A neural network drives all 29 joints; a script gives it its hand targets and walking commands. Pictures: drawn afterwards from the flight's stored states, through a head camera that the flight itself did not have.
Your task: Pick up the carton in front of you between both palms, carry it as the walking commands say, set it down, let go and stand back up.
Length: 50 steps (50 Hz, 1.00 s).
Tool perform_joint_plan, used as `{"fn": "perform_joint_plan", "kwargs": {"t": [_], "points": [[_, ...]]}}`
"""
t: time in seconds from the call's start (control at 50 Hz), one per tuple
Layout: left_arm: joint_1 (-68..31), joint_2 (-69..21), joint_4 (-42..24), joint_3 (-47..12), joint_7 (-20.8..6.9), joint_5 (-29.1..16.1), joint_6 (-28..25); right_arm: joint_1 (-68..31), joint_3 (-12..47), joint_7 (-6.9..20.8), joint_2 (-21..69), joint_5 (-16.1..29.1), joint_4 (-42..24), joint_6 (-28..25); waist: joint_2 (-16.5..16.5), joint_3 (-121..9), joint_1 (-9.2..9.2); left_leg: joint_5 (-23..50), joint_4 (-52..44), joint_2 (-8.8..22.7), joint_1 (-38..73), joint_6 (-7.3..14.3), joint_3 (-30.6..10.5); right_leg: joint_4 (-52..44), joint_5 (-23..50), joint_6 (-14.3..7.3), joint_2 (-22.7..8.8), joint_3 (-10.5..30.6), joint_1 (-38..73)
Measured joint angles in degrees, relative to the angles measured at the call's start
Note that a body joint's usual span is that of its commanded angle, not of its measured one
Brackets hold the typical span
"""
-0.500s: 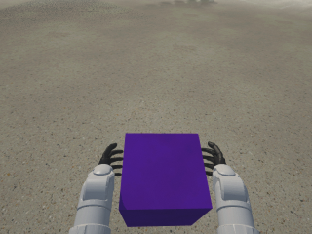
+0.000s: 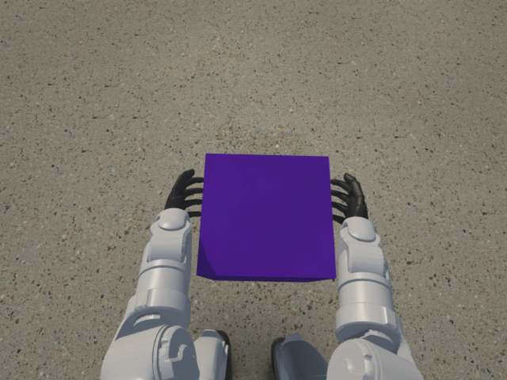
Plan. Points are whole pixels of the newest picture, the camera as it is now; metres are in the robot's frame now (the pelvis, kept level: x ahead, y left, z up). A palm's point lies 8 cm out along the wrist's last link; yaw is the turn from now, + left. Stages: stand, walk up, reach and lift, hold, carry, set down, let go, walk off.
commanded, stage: set down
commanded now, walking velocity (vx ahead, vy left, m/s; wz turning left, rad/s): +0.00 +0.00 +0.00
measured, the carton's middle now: (263, 227) +0.39 -0.02 -0.14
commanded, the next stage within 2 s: none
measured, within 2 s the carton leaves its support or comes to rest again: rests again in 1.56 s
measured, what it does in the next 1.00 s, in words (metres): lowers itself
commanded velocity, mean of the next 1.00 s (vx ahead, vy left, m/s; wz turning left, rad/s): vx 0.00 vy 0.00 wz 0.00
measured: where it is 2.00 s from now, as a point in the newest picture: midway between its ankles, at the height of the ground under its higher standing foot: outside the picture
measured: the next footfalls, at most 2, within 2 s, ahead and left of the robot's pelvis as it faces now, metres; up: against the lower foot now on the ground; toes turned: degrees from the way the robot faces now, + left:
none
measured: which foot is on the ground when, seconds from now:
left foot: down 0.00-1.00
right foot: down 0.00-1.00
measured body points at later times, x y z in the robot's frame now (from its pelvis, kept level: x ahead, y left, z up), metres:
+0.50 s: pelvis +0.00 +0.01 -0.13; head +0.23 +0.02 +0.25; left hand +0.45 +0.13 -0.23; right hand +0.41 -0.17 -0.21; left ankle +0.08 +0.11 -0.71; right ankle +0.05 -0.12 -0.71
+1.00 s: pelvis -0.04 +0.01 -0.26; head +0.26 +0.03 +0.07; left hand +0.49 +0.12 -0.38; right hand +0.43 -0.17 -0.37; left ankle +0.07 +0.11 -0.71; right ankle +0.05 -0.12 -0.71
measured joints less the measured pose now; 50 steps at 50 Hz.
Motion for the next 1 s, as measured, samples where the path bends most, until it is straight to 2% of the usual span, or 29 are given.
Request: {"fn": "perform_joint_plan", "kwargs": {"t": [0.1, 0.18, 0.24, 0.42, 0.56, 0.8, 1.0], "points": [[0.14, 1.69, -2.54, -4.97, 2.80, -6.42, -6.10, 0.84, 3.68, -1.76, -0.58, 6.37, -3.38, -6.27, 0.33, -1.40, -0.28, -1.05, 6.90, -0.42, -16.24, 0.00, 0.03, 6.92, -1.18, 0.51, 0.29, 0.04, -16.19], [-0.31, 2.83, -5.17, -8.10, 4.89, -10.83, -6.95, 1.51, 6.49, -2.99, -0.91, 11.18, -6.81, -7.49, 0.39, -6.14, -0.50, -2.94, 13.45, -0.84, -28.56, -0.08, 0.13, 13.51, -3.18, 0.88, 0.61, 0.20, -28.47], [-1.32, 3.29, -5.99, -8.71, 5.57, -12.32, -6.22, 1.25, 6.80, -3.16, -0.81, 13.00, -8.24, -7.08, 0.48, -10.24, -0.68, -4.70, 18.25, -1.08, -35.75, -0.07, 0.25, 18.26, -4.95, 1.12, 0.92, 0.34, -35.61], [-6.16, 4.68, -0.94, -7.13, 4.91, -11.29, -3.54, -1.97, 3.83, -2.29, -1.28, 12.38, -5.95, -4.06, 1.32, -18.07, -1.23, -8.93, 29.35, -1.80, -49.33, 0.14, 0.48, 29.14, -9.29, 1.75, 1.50, 0.39, -48.91], [-10.12, 7.05, 3.46, -8.34, 5.84, -12.21, -4.02, -5.35, 3.29, -3.37, -2.55, 12.95, -3.02, -4.36, 1.69, -19.83, -1.63, -10.86, 37.07, -2.42, -58.75, 0.01, 0.47, 36.86, -11.47, 2.21, 1.95, 0.25, -58.14], [-20.92, 12.32, 9.57, -11.54, 7.74, -15.05, -3.78, -13.31, 3.07, -6.18, -4.59, 15.72, -0.86, -4.42, 1.95, -16.10, -1.92, -13.06, 51.24, -3.37, -72.95, -0.46, 0.29, 50.76, -14.03, 3.28, 3.18, -0.33, -71.88], [-30.81, 16.27, 15.75, -13.52, 7.88, -15.63, -3.06, -20.61, 0.73, -6.58, -6.21, 15.79, 1.37, -3.48, 1.64, -11.10, -2.05, -13.45, 60.21, -4.06, -81.54, -0.68, 0.26, 59.44, -14.75, 4.32, 4.08, -0.74, -80.07]]}}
